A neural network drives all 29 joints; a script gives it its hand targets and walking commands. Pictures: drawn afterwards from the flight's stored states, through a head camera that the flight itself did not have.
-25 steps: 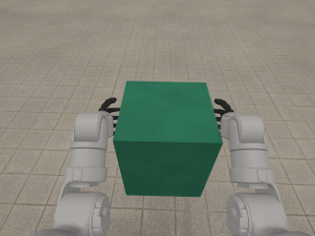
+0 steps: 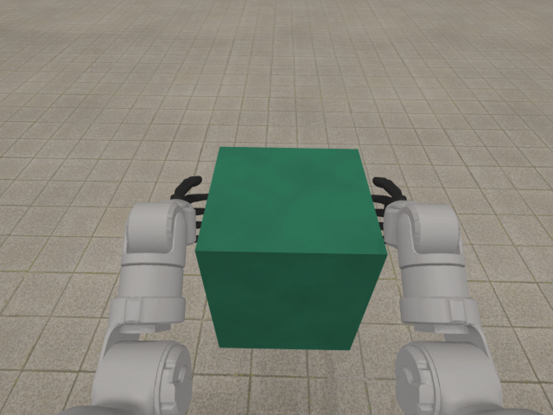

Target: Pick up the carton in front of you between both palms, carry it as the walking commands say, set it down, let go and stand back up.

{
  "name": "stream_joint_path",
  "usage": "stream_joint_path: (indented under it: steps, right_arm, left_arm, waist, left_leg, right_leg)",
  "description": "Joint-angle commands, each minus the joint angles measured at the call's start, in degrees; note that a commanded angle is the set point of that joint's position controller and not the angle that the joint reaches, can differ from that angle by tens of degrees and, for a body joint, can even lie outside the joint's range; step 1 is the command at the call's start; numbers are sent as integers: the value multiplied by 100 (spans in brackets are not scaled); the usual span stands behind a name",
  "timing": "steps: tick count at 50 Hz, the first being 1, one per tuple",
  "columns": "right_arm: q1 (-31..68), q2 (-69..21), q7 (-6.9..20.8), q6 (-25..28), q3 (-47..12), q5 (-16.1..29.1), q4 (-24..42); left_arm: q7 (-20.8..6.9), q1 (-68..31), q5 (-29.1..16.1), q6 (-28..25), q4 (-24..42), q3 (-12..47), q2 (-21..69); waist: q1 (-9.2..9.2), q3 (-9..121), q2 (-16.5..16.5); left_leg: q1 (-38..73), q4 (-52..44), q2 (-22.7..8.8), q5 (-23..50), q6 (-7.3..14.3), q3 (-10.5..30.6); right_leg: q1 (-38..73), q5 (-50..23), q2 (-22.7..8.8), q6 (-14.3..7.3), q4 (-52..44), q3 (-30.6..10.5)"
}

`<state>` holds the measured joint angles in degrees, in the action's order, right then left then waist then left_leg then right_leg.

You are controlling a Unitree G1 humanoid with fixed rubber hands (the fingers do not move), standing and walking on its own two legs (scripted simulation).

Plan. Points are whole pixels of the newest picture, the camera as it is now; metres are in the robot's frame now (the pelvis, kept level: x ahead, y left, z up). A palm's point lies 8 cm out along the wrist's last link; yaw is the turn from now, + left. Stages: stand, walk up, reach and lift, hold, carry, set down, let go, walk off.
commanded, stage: carry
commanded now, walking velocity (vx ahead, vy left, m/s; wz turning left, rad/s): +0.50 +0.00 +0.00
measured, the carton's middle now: (286, 251) +0.34 +0.00 +0.06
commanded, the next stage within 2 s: none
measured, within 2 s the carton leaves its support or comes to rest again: neither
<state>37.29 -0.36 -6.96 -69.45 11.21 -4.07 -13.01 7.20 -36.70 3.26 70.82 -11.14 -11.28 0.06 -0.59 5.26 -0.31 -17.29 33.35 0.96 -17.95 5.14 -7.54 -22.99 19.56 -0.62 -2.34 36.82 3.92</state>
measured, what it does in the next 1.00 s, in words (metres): walks ahead: right foot, then left foot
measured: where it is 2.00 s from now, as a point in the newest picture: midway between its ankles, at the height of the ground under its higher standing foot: (298, 225)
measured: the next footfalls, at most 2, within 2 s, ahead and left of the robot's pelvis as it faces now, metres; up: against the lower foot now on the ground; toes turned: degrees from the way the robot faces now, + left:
right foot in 0.26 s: +0.14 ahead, -0.13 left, +0.00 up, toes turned -6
left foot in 0.72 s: +0.46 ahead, +0.03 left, +0.00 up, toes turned +6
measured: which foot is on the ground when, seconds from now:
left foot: down 0.00-0.26, up 0.28-0.70, down 0.72-1.00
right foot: up 0.00-0.24, down 0.26-0.72, up 0.74-1.00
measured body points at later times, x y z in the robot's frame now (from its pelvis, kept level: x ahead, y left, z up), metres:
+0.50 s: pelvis +0.15 -0.06 +0.02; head +0.19 -0.08 +0.46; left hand +0.51 +0.08 +0.11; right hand +0.53 -0.22 +0.10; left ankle +0.21 +0.08 -0.66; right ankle +0.10 -0.13 -0.73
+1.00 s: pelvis +0.46 -0.04 +0.02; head +0.49 -0.02 +0.47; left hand +0.77 +0.09 +0.09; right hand +0.74 -0.21 +0.10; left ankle +0.42 +0.03 -0.73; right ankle +0.53 -0.19 -0.67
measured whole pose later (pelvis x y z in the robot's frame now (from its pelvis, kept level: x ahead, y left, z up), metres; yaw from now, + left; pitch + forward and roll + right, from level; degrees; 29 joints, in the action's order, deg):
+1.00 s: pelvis +0.46 -0.04 +0.02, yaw -4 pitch +5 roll -2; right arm 13.2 -8.4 -4.7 -67.5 10.3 -5.2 17.9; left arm 5.0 -13.7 6.1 68.0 17.7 -7.3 8.6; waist -1.1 1.5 -0.2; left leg -8.4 14.9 -0.8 -11.5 4.0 -9.6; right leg -34.8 12.7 -4.4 1.7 46.7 4.6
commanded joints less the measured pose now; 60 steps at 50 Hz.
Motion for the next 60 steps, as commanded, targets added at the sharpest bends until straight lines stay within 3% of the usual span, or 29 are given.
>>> stream_joint_path:
  steps: [1, 3, 7, 10, 12, 13, 14, 15, 16, 17, 18, 20, 22, 27, 31, 33, 34, 35, 36, 37, 38, 40, 41, 43, 47, 50, 56, 58, 60]
  right_arm:
    - [4321, -6288, 1402, 147, -3211, 2546, 781]
    - [4518, -6322, 1384, 174, -3318, 2632, 924]
    - [4573, -6424, 1351, 205, -3421, 2786, 1033]
    - [4473, -6480, 1351, 205, -3414, 2809, 934]
    - [4360, -6578, 1369, 209, -3413, 2828, 790]
    - [4253, -6608, 1385, 213, -3388, 2802, 660]
    - [4240, -6648, 1414, 205, -3375, 2786, 565]
    - [4424, -6717, 1446, 221, -3384, 2755, 528]
    - [4594, -6810, 1468, 255, -3450, 2767, 534]
    - [4611, -6860, 1477, 297, -3469, 2791, 570]
    - [4626, -6913, 1463, 334, -3506, 2823, 670]
    - [4583, -6971, 1382, 361, -3594, 2854, 951]
    - [4377, -6867, 1260, 357, -3653, 2778, 1206]
    - [3832, -6380, 1019, 271, -3704, 2438, 1651]
    - [3400, -6142, 1029, 108, -3750, 2193, 1771]
    - [3257, -6089, 1099, 26, -3769, 2131, 1808]
    - [3125, -6083, 1146, -3, -3787, 2104, 1761]
    - [3014, -6089, 1206, -15, -3793, 2092, 1756]
    - [2877, -6063, 1270, -34, -3762, 2081, 1786]
    - [2868, -5907, 1289, -27, -3714, 1945, 1692]
    - [2513, -6115, 1325, -31, -3723, 1986, 1624]
    - [2409, -6424, 1422, 0, -3843, 2047, 2123]
    - [2418, -6562, 1462, 19, -3946, 2114, 2392]
    - [2130, -6672, 1524, 64, -4096, 2166, 2791]
    - [895, -6386, 1663, 118, -4390, 2113, 3479]
    - [171, -6225, 1774, 81, -4439, 2208, 3632]
    - [-316, -5590, 1764, -128, -4415, 2089, 3595]
    - [-354, -5496, 1743, -175, -4418, 2035, 3480]
    - [-339, -5416, 1727, -213, -4426, 2000, 3387]
  left_arm:
    - [-1351, -4304, -2328, -235, 466, 3271, 6402]
    - [-1332, -4281, -2287, -245, 461, 3226, 6357]
    - [-1281, -4123, -2205, -237, 450, 3104, 6226]
    - [-1246, -3888, -2069, -223, 335, 2957, 6100]
    - [-1240, -3667, -1954, -221, 198, 2851, 6035]
    - [-1241, -3498, -1896, -230, 62, 2795, 5995]
    - [-1250, -3328, -1766, -261, -41, 2720, 5861]
    - [-1255, -3508, -1725, -318, -4, 2701, 5892]
    - [-1269, -3749, -1760, -360, 212, 2785, 5977]
    - [-1287, -4027, -1880, -398, 536, 2959, 6091]
    - [-1298, -4359, -2051, -431, 858, 3165, 6213]
    - [-1288, -4721, -2319, -473, 1380, 3443, 6391]
    - [-1270, -4636, -2474, -452, 1651, 3605, 6430]
    - [-1317, -4206, -2626, -295, 1946, 3778, 6140]
    - [-1428, -3657, -2506, -136, 1821, 3780, 6000]
    - [-1469, -3367, -2417, -84, 1742, 3783, 5986]
    - [-1491, -3290, -2378, -65, 1748, 3790, 5996]
    - [-1517, -3213, -2335, -50, 1770, 3824, 5983]
    - [-1553, -3171, -2326, -28, 1798, 3880, 6003]
    - [-1592, -3142, -2382, 33, 1781, 3937, 6267]
    - [-1608, -3014, -2332, 38, 1797, 3918, 6210]
    - [-1631, -2877, -2321, -25, 1997, 4027, 6526]
    - [-1622, -2695, -2283, -79, 2132, 4079, 6649]
    - [-1555, -2192, -2149, -183, 2428, 4191, 6748]
    - [-1404, -762, -1660, -374, 3038, 4436, 6509]
    - [-1372, -62, -1589, -328, 3399, 4561, 6380]
    - [-1516, 221, -1812, -34, 3506, 4604, 5790]
    - [-1569, 242, -1853, 41, 3375, 4568, 5658]
    - [-1614, 375, -1826, 72, 3127, 4480, 5588]
  waist:
    - [-330, 1135, -682]
    - [-359, 1257, -493]
    - [-438, 1585, -645]
    - [-410, 1660, -759]
    - [-85, 1866, -438]
    - [27, 2176, 156]
    - [218, 2148, 1540]
    - [331, 2030, 1637]
    - [295, 1773, 1089]
    - [263, 1662, 585]
    - [199, 1656, 330]
    - [167, 1713, 533]
    - [169, 1848, 690]
    - [271, 1885, 769]
    - [356, 1647, 906]
    - [245, 1745, 1005]
    - [81, 2005, 1012]
    - [-68, 2370, 797]
    - [-134, 2777, 285]
    - [32, 3233, -1143]
    - [-78, 3007, -1203]
    - [-61, 2422, -489]
    - [-30, 2174, -303]
    - [-10, 2152, -444]
    - [-33, 2014, -699]
    - [-41, 1588, -782]
    - [-61, 720, -829]
    - [-35, 683, -908]
    - [109, 1082, -714]
  left_leg:
    - [1219, -1954, -2062, -2196, 871, 2912]
    - [1724, -1781, -1978, -1205, 895, 2721]
    - [2037, -1320, -1738, 681, 776, 2016]
    - [1724, -930, -1591, 987, 647, 1568]
    - [464, -52, -1209, 739, 304, 750]
    - [-625, 896, -953, 403, -28, 281]
    - [-2390, 2294, -254, -911, -462, -135]
    - [-3271, 3021, -144, -1615, -423, 427]
    - [-3472, 3463, -408, -1494, -352, 715]
    - [-3481, 3586, -509, -1270, -341, 736]
    - [-3352, 3440, -590, -874, -376, 734]
    - [-3009, 3010, -591, -204, -494, 577]
    - [-2855, 2643, -499, 65, -584, 417]
    - [-2758, 1300, -322, 695, -552, 170]
    - [-2038, -123, 11, 1484, -384, -238]
    - [-954, -830, 257, 1833, -267, -525]
    - [147, -1233, 310, 2100, -236, -597]
    - [1445, -1378, 87, 2210, -236, -521]
    - [2782, -983, -998, 1997, -136, 783]
    - [4515, -864, -2615, 2556, 893, 3338]
    - [4385, -1349, -2624, 1968, 1239, 3907]
    - [3563, -1591, -2205, 2244, 753, 2751]
    - [3095, -1725, -2080, 2634, 540, 2262]
    - [2761, -1913, -1848, 2593, 360, 1632]
    - [2901, -1981, -1640, 2936, 369, 1025]
    - [2682, -2104, -1501, 2923, 309, 707]
    - [2481, -2068, -1430, 3539, 136, 255]
    - [2358, -1699, -1427, 4217, -2, 50]
    - [1790, -273, -1133, 4426, -285, -446]
  right_leg:
    - [-1393, 566, -118, -91, 1052, -75]
    - [-1753, 424, -148, -49, 1192, -62]
    - [-1420, 307, -17, 3, 791, 170]
    - [-709, 147, 177, -38, 37, 378]
    - [1300, -465, 314, -162, -1005, 550]
    - [2775, -206, -358, -298, -1369, -352]
    - [3781, -77, -2001, -910, -1793, -2968]
    - [3906, -83, -2362, -1418, -1913, -3959]
    - [3700, -260, -2290, -1415, -1808, -3766]
    - [3488, -582, -2112, -1238, -1754, -3258]
    - [3302, -629, -1897, -1004, -1840, -2736]
    - [3137, -1383, -1530, -780, -2006, -1922]
    - [3307, -2379, -1362, -737, -1999, -1458]
    - [3866, -4007, -1195, -653, -1774, -888]
    - [3863, -4966, -1053, -479, -1598, -407]
    - [3661, -6069, -949, -290, -1161, -66]
    - [3333, -6059, -889, -103, -529, 138]
    - [2698, -5223, -802, 56, 391, 354]
    - [1498, -3113, -754, 160, 1414, 248]
    - [-596, 322, 5, 324, 2725, -5]
    - [-1527, 920, 191, 264, 3662, -393]
    - [-1711, 321, -304, 158, 3384, -503]
    - [-1562, 47, -469, 197, 2912, -463]
    - [-1187, -165, -445, 278, 2196, -275]
    - [-1465, -491, -312, 406, 1247, 113]
    - [-1518, -1092, -365, 452, 543, 300]
    - [-1078, -1921, -223, 185, -638, 656]
    - [-382, -1920, -106, 47, -942, 810]
    - [1274, -1463, 291, 27, -1272, 1233]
